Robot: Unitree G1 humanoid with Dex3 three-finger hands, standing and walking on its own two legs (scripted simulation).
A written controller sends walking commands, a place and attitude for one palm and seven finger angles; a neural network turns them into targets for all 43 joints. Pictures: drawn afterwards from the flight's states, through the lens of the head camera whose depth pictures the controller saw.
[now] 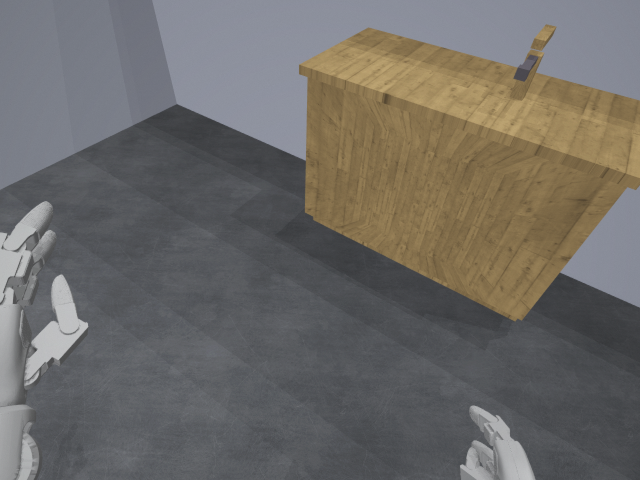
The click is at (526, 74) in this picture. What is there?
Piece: tap's lever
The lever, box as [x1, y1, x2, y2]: [513, 64, 531, 81]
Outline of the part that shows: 520,64 513,78 524,81 531,67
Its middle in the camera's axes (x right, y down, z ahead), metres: +0.50 -0.41 +0.96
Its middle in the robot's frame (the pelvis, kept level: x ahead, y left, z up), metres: +1.03 -0.43 +0.09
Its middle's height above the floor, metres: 0.86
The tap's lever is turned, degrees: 0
